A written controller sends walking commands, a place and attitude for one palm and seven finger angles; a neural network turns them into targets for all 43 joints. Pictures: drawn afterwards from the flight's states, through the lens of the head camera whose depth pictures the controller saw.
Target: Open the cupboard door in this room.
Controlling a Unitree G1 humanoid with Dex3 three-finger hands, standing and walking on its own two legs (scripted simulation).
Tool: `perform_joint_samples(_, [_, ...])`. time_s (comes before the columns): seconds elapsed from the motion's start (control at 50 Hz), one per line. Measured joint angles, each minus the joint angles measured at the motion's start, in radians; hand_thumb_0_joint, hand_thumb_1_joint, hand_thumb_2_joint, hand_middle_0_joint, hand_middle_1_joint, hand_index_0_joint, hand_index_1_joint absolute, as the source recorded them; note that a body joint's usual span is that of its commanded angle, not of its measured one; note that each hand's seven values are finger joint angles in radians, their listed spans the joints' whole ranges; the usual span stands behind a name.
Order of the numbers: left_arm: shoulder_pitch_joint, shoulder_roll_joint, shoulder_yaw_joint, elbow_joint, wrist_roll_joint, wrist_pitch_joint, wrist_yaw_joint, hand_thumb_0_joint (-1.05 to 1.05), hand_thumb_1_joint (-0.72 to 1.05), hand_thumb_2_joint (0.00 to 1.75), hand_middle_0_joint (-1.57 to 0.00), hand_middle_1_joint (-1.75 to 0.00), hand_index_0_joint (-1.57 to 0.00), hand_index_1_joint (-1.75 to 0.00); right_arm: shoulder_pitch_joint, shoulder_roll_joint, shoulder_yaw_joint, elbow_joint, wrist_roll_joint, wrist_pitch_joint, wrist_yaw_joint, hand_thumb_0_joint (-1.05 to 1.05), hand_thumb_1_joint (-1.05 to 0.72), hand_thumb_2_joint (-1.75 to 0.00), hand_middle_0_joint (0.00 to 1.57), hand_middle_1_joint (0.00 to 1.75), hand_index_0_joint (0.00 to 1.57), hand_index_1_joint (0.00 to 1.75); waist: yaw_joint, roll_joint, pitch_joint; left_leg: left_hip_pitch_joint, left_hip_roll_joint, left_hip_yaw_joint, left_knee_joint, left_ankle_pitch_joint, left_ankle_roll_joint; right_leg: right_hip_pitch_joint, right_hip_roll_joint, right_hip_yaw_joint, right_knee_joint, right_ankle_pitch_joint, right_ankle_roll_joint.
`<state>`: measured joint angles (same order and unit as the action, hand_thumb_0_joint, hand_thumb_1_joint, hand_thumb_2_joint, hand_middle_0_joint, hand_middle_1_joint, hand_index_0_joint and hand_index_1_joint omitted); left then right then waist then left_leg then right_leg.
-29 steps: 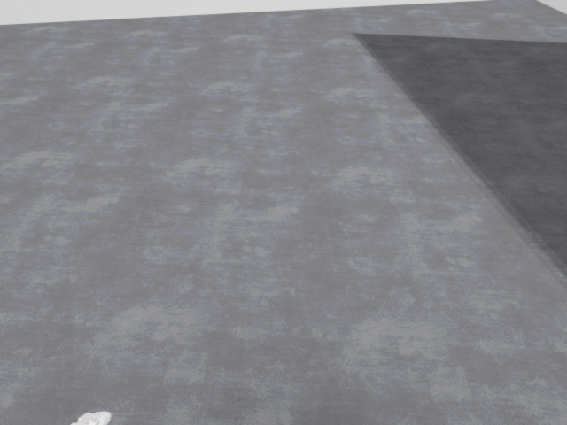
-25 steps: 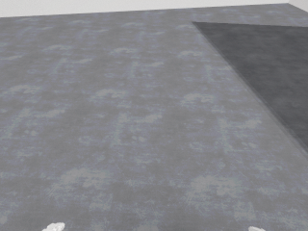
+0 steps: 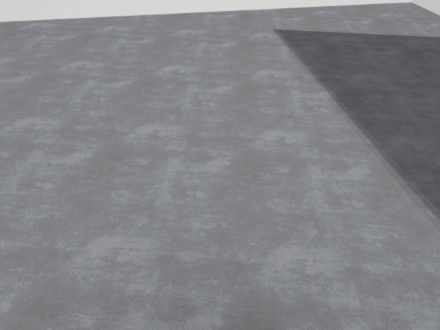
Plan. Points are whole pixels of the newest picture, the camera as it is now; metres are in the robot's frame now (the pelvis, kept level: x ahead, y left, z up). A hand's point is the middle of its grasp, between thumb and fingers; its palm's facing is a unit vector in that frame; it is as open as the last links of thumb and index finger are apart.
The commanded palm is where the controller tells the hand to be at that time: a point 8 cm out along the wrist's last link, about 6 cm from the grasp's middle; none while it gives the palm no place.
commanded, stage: stand and wait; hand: left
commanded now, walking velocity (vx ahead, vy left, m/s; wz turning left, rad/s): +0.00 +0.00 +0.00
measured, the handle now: out of the picture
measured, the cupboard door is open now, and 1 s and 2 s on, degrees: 0 0 0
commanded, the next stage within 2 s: turn or walk to find it in 0.32 s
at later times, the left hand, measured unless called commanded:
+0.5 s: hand out of the picture +0.07 +0.24 -0.16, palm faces +0.00 -0.94 -0.34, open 7.4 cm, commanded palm none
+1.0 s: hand out of the picture +0.00 +0.18 -0.16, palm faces +0.22 -0.93 -0.30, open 7.4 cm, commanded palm none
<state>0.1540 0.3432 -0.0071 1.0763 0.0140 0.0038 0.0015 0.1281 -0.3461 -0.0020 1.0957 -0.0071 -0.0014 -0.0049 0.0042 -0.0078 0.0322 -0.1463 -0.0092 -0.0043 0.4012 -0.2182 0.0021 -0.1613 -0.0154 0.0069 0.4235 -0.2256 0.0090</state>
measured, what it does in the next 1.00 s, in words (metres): steps on the spot: right foot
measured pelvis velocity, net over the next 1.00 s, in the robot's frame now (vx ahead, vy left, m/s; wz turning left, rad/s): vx -0.04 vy -0.04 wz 0.22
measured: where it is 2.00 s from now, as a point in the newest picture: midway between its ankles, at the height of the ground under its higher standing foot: outside the picture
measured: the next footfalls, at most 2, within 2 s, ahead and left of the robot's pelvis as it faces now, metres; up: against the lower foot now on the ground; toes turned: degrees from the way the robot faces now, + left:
right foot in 0.96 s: +0.01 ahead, -0.13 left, +0.00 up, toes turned +10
left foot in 1.40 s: -0.09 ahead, +0.10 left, +0.00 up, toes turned +28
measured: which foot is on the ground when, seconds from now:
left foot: down 0.00-0.96, up 0.98-1.00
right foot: down 0.00-0.70, up 0.72-0.94, down 0.96-1.00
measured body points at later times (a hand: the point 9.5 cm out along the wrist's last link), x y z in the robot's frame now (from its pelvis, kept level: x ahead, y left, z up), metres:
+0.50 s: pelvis -0.01 -0.01 +0.00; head +0.00 -0.01 +0.45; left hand +0.07 +0.29 -0.13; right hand +0.07 -0.30 -0.14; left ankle +0.00 +0.12 -0.74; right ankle +0.00 -0.12 -0.74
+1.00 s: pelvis -0.04 -0.04 -0.01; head +0.00 -0.05 +0.43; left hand -0.01 +0.23 -0.14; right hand +0.06 -0.27 -0.18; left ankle -0.01 +0.11 -0.73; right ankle -0.03 -0.14 -0.75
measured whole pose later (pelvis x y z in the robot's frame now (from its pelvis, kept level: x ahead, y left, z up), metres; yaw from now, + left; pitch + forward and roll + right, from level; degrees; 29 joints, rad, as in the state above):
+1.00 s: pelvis -0.04 -0.04 -0.01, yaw +13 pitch +1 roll +1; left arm 0.20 0.20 0.03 0.91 0.02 0.02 0.03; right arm 0.24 -0.22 -0.06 0.96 -0.01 0.06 0.00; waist -0.01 0.05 0.05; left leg -0.42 -0.07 -0.16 0.69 -0.33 -0.03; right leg -0.26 0.00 -0.04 0.59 -0.34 -0.02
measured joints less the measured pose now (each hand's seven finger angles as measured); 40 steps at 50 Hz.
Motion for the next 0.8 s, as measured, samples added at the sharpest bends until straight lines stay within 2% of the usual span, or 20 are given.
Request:
perform_joint_samples(0.36, [-0.016, -0.003, -0.003, 0.012, 0.001, -0.005, -0.003, 0.0, 0.9, 0.9, -0.2, -0.3, -0.2, -0.3, 0.003, 0.002, 0.004, 0.021, 0.001, -0.004, 0.004, 0.01, -0.9, -0.9, 0.2, 0.3, 0.21, 0.3, -0.004, 0.006, -0.005, -0.008, 0.008, -0.002, -0.021, 0.025, -0.008, -0.009, 0.008, -0.002, -0.02, 0.025, -0.008])
perform_joint_samples(0.48, [-0.024, -0.016, 0.004, -0.012, 0.001, 0.007, 0.007, 0.0, 0.9, 0.9, -0.2, -0.3, -0.2, -0.3, 0.008, 0.01, 0.0, -0.001, -0.002, 0.008, 0.004, 0.01, -0.91, -0.9, 0.2, 0.3, 0.21, 0.3, -0.011, 0.007, -0.006, -0.046, 0.001, -0.021, 0.02, 0.013, -0.009, -0.037, 0.0, -0.021, 0.018, 0.005, -0.006])
perform_joint_samples(0.62, [0.003, -0.07, 0.006, -0.071, 0.004, 0.029, 0.02, 0.0, 0.9, 0.9, -0.2, -0.3, -0.2, -0.3, 0.042, 0.064, -0.007, -0.053, -0.004, 0.039, 0.007, 0.01, -0.91, -0.9, 0.2, 0.3, 0.2, 0.3, -0.011, 0.008, 0.0, -0.138, -0.018, -0.057, 0.146, -0.037, -0.004, -0.1, -0.017, -0.057, 0.116, -0.046, -0.002])
perform_joint_samples(0.7, [0.027, -0.091, 0.01, -0.096, 0.005, 0.045, 0.022, 0.0, 0.9, 0.9, -0.2, -0.3, -0.2, -0.3, 0.065, 0.108, -0.011, -0.083, -0.007, 0.045, 0.013, 0.01, -0.91, -0.9, 0.2, 0.3, 0.2, 0.3, -0.012, -0.016, 0.009, -0.177, -0.045, -0.064, 0.202, -0.06, 0.009, -0.142, -0.044, -0.065, 0.195, -0.085, 0.01])
perform_joint_samples(0.76, [0.027, -0.096, 0.019, -0.105, 0.003, 0.054, 0.026, 0.0, 0.9, 0.9, -0.2, -0.3, -0.2, -0.3, 0.081, 0.144, -0.011, -0.107, -0.008, 0.037, 0.01, 0.01, -0.91, -0.9, 0.2, 0.3, 0.21, 0.3, -0.016, -0.026, 0.023, -0.188, -0.057, -0.077, 0.191, -0.044, 0.015, -0.204, -0.03, -0.036, 0.366, -0.221, 0.019])
perform_joint_samples(0.8, [0.025, -0.101, 0.027, -0.113, 0.001, 0.053, 0.028, 0.0, 0.9, 0.9, -0.2, -0.3, -0.2, -0.3, 0.091, 0.161, -0.012, -0.116, -0.009, 0.036, 0.006, 0.01, -0.91, -0.9, 0.2, 0.3, 0.21, 0.3, -0.019, -0.019, 0.03, -0.188, -0.058, -0.098, 0.162, -0.019, 0.014, -0.231, -0.013, -0.024, 0.459, -0.262, 0.024])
